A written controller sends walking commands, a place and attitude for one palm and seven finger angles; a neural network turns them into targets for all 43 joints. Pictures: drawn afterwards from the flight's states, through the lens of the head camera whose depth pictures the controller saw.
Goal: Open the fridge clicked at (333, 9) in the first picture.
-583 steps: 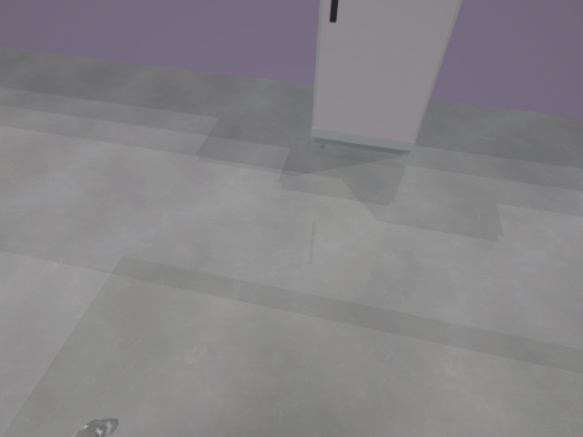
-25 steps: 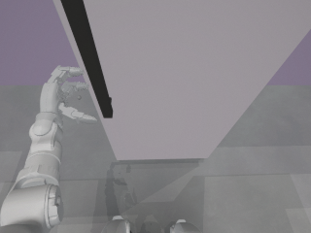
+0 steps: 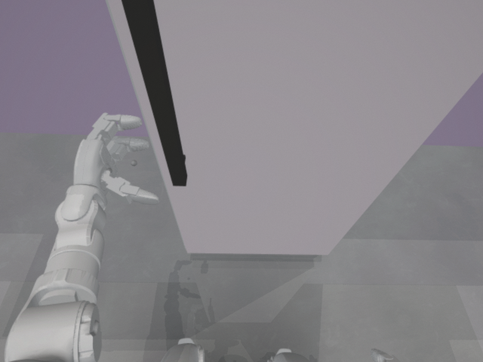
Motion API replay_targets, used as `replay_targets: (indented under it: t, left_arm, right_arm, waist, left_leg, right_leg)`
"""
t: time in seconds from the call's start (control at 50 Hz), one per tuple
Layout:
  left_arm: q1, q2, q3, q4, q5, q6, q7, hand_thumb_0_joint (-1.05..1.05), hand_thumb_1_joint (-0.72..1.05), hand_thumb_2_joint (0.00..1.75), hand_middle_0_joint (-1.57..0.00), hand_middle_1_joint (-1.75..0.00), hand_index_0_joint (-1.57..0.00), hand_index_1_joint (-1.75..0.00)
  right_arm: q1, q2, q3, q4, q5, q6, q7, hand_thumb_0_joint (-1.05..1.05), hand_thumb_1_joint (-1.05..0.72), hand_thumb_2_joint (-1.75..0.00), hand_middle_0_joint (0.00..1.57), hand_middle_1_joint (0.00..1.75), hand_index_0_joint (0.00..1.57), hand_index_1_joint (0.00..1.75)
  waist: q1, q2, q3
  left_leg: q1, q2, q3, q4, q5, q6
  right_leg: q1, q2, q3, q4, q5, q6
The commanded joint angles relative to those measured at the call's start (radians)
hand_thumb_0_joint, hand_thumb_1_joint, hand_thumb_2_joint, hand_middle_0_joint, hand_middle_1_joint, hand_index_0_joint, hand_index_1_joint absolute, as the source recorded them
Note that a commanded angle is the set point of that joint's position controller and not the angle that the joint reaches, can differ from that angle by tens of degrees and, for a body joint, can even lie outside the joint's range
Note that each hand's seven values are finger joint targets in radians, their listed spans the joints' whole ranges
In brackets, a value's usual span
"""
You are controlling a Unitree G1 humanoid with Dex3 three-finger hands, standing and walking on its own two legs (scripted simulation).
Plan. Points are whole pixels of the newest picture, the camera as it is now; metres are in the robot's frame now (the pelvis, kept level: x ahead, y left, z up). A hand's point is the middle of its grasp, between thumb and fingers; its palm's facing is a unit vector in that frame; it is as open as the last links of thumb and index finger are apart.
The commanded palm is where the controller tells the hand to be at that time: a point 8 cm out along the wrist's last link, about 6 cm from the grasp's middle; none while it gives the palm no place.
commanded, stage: move the hooked fingers beside the handle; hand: left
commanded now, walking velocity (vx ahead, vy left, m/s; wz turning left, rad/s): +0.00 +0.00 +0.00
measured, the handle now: (160, 75) +0.48 +0.12 +0.20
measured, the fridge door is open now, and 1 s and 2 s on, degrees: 0 0 0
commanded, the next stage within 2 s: feel for the door with the fingertips in 0.20 s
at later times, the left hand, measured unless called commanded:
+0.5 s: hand (145, 163) +0.42 +0.16 +0.07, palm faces -0.03 -1.00 +0.00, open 14.0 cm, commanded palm +0.39 +0.21 +0.07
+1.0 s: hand (153, 154) +0.44 +0.15 +0.07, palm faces +0.00 -1.00 -0.02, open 14.0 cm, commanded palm +0.41 +0.20 +0.07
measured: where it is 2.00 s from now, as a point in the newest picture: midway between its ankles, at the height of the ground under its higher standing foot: outside the picture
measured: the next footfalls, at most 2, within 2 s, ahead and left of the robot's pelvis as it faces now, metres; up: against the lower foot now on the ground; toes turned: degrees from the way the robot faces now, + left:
none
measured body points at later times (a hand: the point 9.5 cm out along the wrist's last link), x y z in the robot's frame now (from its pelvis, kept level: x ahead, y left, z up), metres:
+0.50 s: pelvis -0.01 +0.00 +0.00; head +0.07 +0.01 +0.44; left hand +0.42 +0.22 +0.07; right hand +0.06 -0.26 -0.12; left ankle +0.03 +0.11 -0.69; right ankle -0.02 -0.12 -0.69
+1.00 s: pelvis -0.01 -0.01 +0.00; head +0.07 +0.00 +0.44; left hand +0.43 +0.20 +0.08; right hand +0.06 -0.27 -0.12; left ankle +0.03 +0.11 -0.69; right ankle -0.02 -0.12 -0.69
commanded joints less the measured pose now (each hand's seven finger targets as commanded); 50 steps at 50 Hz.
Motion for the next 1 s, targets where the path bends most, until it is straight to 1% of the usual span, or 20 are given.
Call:
replay_targets:
  t: [0.0, 0.04, 0.1, 0.18, 0.26, 0.28, 0.38, 0.4, 0.44, 0.48, 0.54, 0.6, 0.62, 0.64, 0.72, 0.76, 0.82, 0.88, 0.92, 0.98]
  left_arm:
    - [-0.408, 0.215, 0.052, -0.225, -0.007, -0.079, 0.018, 0.00, -0.50, 0.30, -0.30, -1.20, -0.30, -1.20]
    - [-0.402, 0.254, 0.078, -0.218, 0.003, -0.087, 0.023, 0.00, -0.50, 0.30, -0.30, -1.20, -0.30, -1.20]
    - [-0.400, 0.203, 0.035, -0.236, 0.002, -0.089, 0.020, 0.00, -0.50, 0.30, -0.30, -1.20, -0.30, -1.20]
    - [-0.380, 0.200, 0.040, -0.179, -0.007, -0.069, 0.019, 0.00, -0.50, 0.30, -0.30, -1.20, -0.30, -1.20]
    - [-0.375, 0.203, 0.041, -0.199, -0.004, -0.074, 0.020, 0.00, -0.50, 0.30, -0.30, -1.20, -0.30, -1.20]
    - [-0.384, 0.168, 0.011, -0.199, -0.004, -0.074, 0.019, 0.00, -0.50, 0.30, -0.30, -1.20, -0.30, -1.20]
    - [-0.389, 0.139, -0.005, -0.239, -0.006, -0.089, 0.040, 0.00, -0.50, 0.30, -0.30, -1.20, -0.30, -1.20]
    - [-0.390, 0.131, -0.008, -0.221, -0.005, -0.085, 0.047, 0.00, -0.50, 0.30, -0.30, -1.20, -0.30, -1.20]
    - [-0.387, 0.172, 0.025, -0.212, 0.004, -0.086, 0.062, 0.00, -0.50, 0.30, -0.30, -1.20, -0.30, -1.20]
    - [-0.425, 0.123, -0.018, -0.219, 0.012, -0.086, 0.072, 0.00, -0.50, 0.30, -0.30, -1.20, -0.30, -1.20]
    - [-0.438, 0.159, 0.013, -0.219, 0.021, -0.096, 0.094, 0.00, -0.50, 0.30, -0.30, -1.20, -0.30, -1.20]
    - [-0.403, 0.106, -0.020, -0.234, 0.024, -0.103, 0.109, 0.00, -0.50, 0.30, -0.30, -1.20, -0.30, -1.20]
    - [-0.415, 0.075, -0.045, -0.254, 0.024, -0.106, 0.111, 0.00, -0.50, 0.30, -0.30, -1.20, -0.30, -1.20]
    - [-0.388, 0.102, -0.017, -0.240, 0.026, -0.103, 0.117, 0.00, -0.50, 0.30, -0.30, -1.20, -0.30, -1.20]
    - [-0.418, 0.137, 0.003, -0.195, 0.036, -0.086, 0.130, 0.00, -0.50, 0.30, -0.30, -1.20, -0.30, -1.20]
    - [-0.422, 0.167, 0.030, -0.190, 0.036, -0.086, 0.131, 0.00, -0.50, 0.30, -0.30, -1.20, -0.30, -1.20]
    - [-0.470, 0.149, 0.010, -0.189, 0.036, -0.104, 0.119, 0.00, -0.50, 0.30, -0.30, -1.20, -0.30, -1.20]
    - [-0.465, 0.172, 0.027, -0.146, 0.030, -0.112, 0.098, 0.00, -0.50, 0.30, -0.30, -1.20, -0.30, -1.20]
    - [-0.495, 0.134, -0.006, -0.132, 0.028, -0.112, 0.081, 0.00, -0.50, 0.30, -0.30, -1.20, -0.30, -1.20]
    - [-0.526, 0.161, 0.004, -0.089, 0.028, -0.100, 0.068, 0.00, -0.50, 0.30, -0.30, -1.20, -0.30, -1.20]
  right_arm:
    - [0.074, -0.152, -0.060, -0.081, 0.002, -0.026, -0.013, 0.00, -0.90, -0.90, 0.20, 0.30, 0.20, 0.30]
    - [0.081, -0.155, -0.058, -0.079, -0.001, -0.025, -0.014, 0.00, -0.90, -0.90, 0.20, 0.30, 0.20, 0.30]
    - [0.072, -0.149, -0.057, -0.083, 0.001, -0.029, -0.011, 0.00, -0.90, -0.90, 0.20, 0.30, 0.20, 0.30]
    - [0.077, -0.156, -0.059, -0.079, 0.003, -0.027, -0.012, 0.00, -0.90, -0.90, 0.20, 0.30, 0.20, 0.30]
    - [0.078, -0.154, -0.060, -0.082, 0.001, -0.026, -0.010, 0.00, -0.90, -0.90, 0.20, 0.30, 0.20, 0.30]
    - [0.075, -0.149, -0.058, -0.084, 0.003, -0.026, -0.010, 0.00, -0.90, -0.90, 0.20, 0.30, 0.20, 0.30]
    - [0.074, -0.146, -0.063, -0.080, 0.002, -0.034, -0.004, 0.00, -0.90, -0.90, 0.20, 0.30, 0.20, 0.30]
    - [0.075, -0.145, -0.063, -0.074, 0.002, -0.035, -0.003, 0.00, -0.90, -0.90, 0.20, 0.30, 0.20, 0.30]
    - [0.081, -0.151, -0.063, -0.072, -0.001, -0.033, -0.003, 0.00, -0.90, -0.90, 0.20, 0.30, 0.20, 0.30]
    - [0.076, -0.142, -0.061, -0.071, 0.000, -0.033, -0.001, 0.00, -0.90, -0.90, 0.20, 0.30, 0.20, 0.30]
    - [0.082, -0.146, -0.062, -0.069, -0.004, -0.035, -0.001, 0.00, -0.90, -0.90, 0.20, 0.30, 0.20, 0.30]
    - [0.075, -0.137, -0.064, -0.075, -0.004, -0.039, 0.007, 0.00, -0.90, -0.90, 0.20, 0.30, 0.20, 0.30]
    - [0.077, -0.136, -0.065, -0.077, -0.007, -0.042, 0.010, 0.00, -0.90, -0.90, 0.20, 0.30, 0.20, 0.30]
    - [0.079, -0.139, -0.068, -0.072, -0.007, -0.040, 0.012, 0.00, -0.90, -0.90, 0.20, 0.30, 0.20, 0.30]
    - [0.084, -0.143, -0.062, -0.069, -0.007, -0.030, 0.008, 0.00, -0.90, -0.90, 0.20, 0.30, 0.20, 0.30]
    - [0.079, -0.142, -0.060, -0.074, -0.006, -0.028, 0.005, 0.00, -0.90, -0.90, 0.20, 0.30, 0.20, 0.30]
    - [0.083, -0.137, -0.059, -0.070, -0.009, -0.031, 0.002, 0.00, -0.90, -0.90, 0.20, 0.30, 0.20, 0.30]
    - [0.090, -0.140, -0.060, -0.060, -0.007, -0.031, 0.001, 0.00, -0.90, -0.90, 0.20, 0.30, 0.20, 0.30]
    - [0.092, -0.136, -0.061, -0.057, -0.006, -0.032, 0.003, 0.00, -0.90, -0.90, 0.20, 0.30, 0.20, 0.30]
    - [0.102, -0.145, -0.061, -0.046, -0.005, -0.025, 0.000, 0.00, -0.90, -0.90, 0.20, 0.30, 0.20, 0.30]
  waist:
    - [-0.009, 0.059, -0.368]
    - [-0.002, 0.045, -0.392]
    - [-0.004, 0.097, -0.383]
    - [-0.010, 0.029, -0.346]
    - [-0.006, 0.041, -0.360]
    - [-0.015, 0.041, -0.345]
    - [-0.009, 0.067, -0.367]
    - [-0.015, 0.045, -0.355]
    - [-0.005, 0.024, -0.358]
    - [-0.021, 0.038, -0.342]
    - [-0.013, 0.030, -0.362]
    - [-0.005, 0.057, -0.381]
    - [-0.017, 0.059, -0.387]
    - [-0.003, 0.054, -0.389]
    - [-0.016, 0.002, -0.325]
    - [-0.009, -0.001, -0.341]
    - [-0.023, 0.013, -0.354]
    - [-0.019, 0.002, -0.367]
    - [-0.033, 0.024, -0.365]
    - [-0.040, 0.027, -0.350]
  left_leg:
    - [0.346, -0.049, -0.066, -0.087, 0.281, 0.016]
    - [0.345, -0.049, -0.071, -0.087, 0.299, 0.015]
    - [0.378, -0.046, -0.075, -0.093, 0.295, 0.009]
    - [0.328, -0.046, -0.072, -0.100, 0.251, 0.013]
    - [0.338, -0.048, -0.069, -0.098, 0.268, 0.013]
    - [0.336, -0.048, -0.068, -0.101, 0.256, 0.014]
    - [0.351, -0.049, -0.069, -0.099, 0.249, 0.012]
    - [0.346, -0.048, -0.070, -0.099, 0.242, 0.013]
    - [0.319, -0.051, -0.069, -0.099, 0.238, 0.014]
    - [0.328, -0.050, -0.069, -0.101, 0.221, 0.013]
    - [0.323, -0.051, -0.072, -0.098, 0.225, 0.013]
    - [0.347, -0.051, -0.067, -0.094, 0.248, 0.009]
    - [0.361, -0.051, -0.069, -0.088, 0.267, 0.012]
    - [0.357, -0.050, -0.067, -0.088, 0.271, 0.009]
    - [0.285, -0.055, -0.056, -0.094, 0.223, 0.017]
    - [0.272, -0.059, -0.047, -0.097, 0.209, 0.018]
    - [0.282, -0.059, -0.050, -0.086, 0.226, 0.020]
    - [0.266, -0.060, -0.050, -0.081, 0.221, 0.018]
    - [0.282, -0.060, -0.051, -0.073, 0.230, 0.020]
    - [0.266, -0.058, -0.056, -0.071, 0.218, 0.019]
  right_leg:
    - [0.042, 0.049, 0.041, -0.115, 0.347, -0.004]
    - [0.065, 0.051, 0.043, -0.108, 0.363, -0.006]
    - [0.034, 0.052, 0.034, -0.110, 0.339, -0.011]
    - [0.040, 0.054, 0.034, -0.122, 0.318, -0.005]
    - [0.044, 0.052, 0.036, -0.120, 0.330, -0.007]
    - [0.033, 0.053, 0.035, -0.124, 0.320, -0.005]
    - [0.030, 0.053, 0.034, -0.122, 0.308, -0.008]
    - [0.025, 0.054, 0.034, -0.125, 0.304, -0.006]
    - [0.045, 0.053, 0.038, -0.120, 0.310, -0.005]
    - [0.022, 0.052, 0.036, -0.124, 0.290, -0.004]
    - [0.037, 0.053, 0.038, -0.117, 0.296, -0.006]
    - [0.038, 0.054, 0.037, -0.113, 0.314, -0.008]
    - [0.029, 0.055, 0.032, -0.108, 0.328, -0.008]
    - [0.036, 0.056, 0.034, -0.109, 0.335, -0.008]
    - [0.056, 0.052, 0.046, -0.122, 0.327, -0.001]
    - [0.083, 0.050, 0.057, -0.130, 0.332, 0.003]
    - [0.076, 0.050, 0.057, -0.120, 0.349, 0.001]
    - [0.089, 0.049, 0.064, -0.120, 0.353, 0.003]
    - [0.065, 0.051, 0.059, -0.116, 0.356, 0.001]
    - [0.041, 0.049, 0.058, -0.117, 0.337, 0.002]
